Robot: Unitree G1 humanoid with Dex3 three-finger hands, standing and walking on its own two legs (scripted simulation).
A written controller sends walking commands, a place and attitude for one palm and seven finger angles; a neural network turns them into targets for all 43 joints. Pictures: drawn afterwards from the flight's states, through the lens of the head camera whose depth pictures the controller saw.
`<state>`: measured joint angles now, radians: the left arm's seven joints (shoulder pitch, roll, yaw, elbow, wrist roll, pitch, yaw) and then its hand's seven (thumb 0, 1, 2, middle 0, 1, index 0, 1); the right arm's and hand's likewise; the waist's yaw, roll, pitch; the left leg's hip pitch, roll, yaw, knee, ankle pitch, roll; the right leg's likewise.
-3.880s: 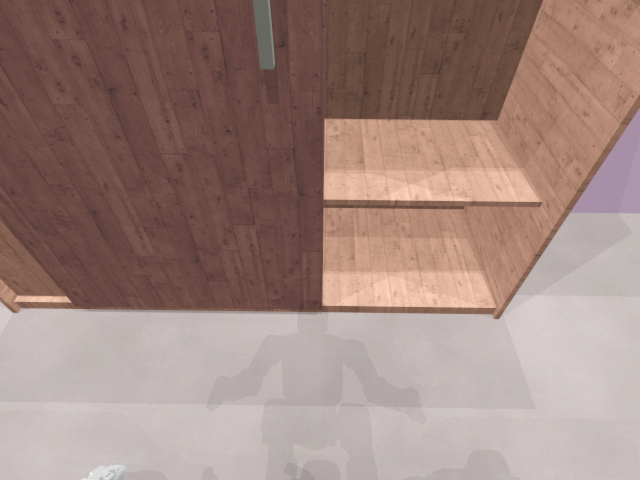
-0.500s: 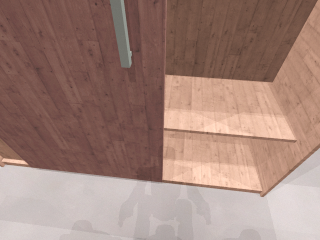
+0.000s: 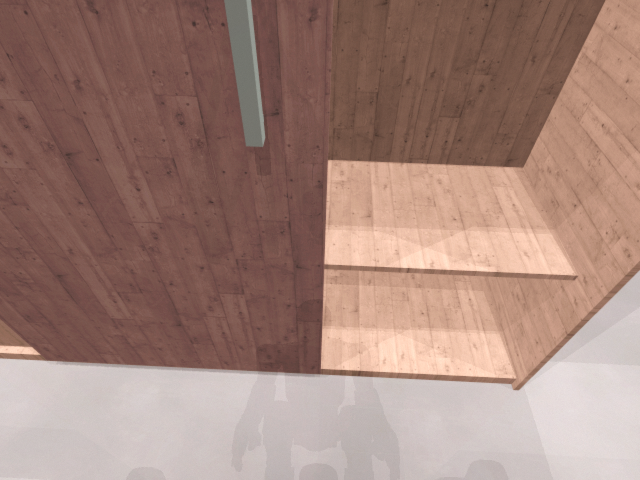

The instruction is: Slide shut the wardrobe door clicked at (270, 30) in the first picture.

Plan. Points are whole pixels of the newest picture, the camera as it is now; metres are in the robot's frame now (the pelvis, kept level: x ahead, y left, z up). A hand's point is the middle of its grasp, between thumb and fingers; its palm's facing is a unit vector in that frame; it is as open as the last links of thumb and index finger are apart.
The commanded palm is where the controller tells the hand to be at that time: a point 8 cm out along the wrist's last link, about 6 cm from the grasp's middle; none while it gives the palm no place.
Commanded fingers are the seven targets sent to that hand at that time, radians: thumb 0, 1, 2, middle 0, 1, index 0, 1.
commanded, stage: come to a stop and stand still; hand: left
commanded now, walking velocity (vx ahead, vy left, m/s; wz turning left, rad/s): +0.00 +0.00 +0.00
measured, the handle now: (249, 61) +0.54 +0.13 +0.27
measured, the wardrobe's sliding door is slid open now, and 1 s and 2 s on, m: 0.63 0.63 0.63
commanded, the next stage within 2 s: look again from close up in 0.06 s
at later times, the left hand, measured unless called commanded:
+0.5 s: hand out of the picture +0.00 +0.18 -0.17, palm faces +0.02 -0.97 -0.23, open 7.4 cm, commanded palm none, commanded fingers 0.00 0.90 0.90 -0.20 -0.30 -0.20 -0.30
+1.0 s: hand out of the picture +0.00 +0.15 -0.18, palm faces +0.03 -0.98 -0.19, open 7.4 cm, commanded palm none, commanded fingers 0.00 0.90 0.90 -0.20 -0.30 -0.20 -0.30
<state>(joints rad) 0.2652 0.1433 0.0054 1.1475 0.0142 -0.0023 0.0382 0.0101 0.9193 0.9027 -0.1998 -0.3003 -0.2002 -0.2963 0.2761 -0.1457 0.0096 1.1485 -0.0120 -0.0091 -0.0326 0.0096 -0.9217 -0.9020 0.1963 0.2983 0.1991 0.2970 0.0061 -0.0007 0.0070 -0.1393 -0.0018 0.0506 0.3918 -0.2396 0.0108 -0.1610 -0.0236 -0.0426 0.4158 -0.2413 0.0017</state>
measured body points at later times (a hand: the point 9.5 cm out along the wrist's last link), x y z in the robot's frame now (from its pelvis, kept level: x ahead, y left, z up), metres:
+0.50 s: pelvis +0.00 +0.01 -0.01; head -0.01 -0.01 +0.44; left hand +0.00 +0.23 -0.16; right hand -0.01 -0.21 -0.18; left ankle -0.02 +0.11 -0.74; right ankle -0.01 -0.12 -0.74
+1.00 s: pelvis +0.00 -0.02 +0.00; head +0.01 -0.02 +0.45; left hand +0.00 +0.20 -0.16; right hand +0.00 -0.23 -0.17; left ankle -0.02 +0.11 -0.74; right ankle -0.01 -0.12 -0.74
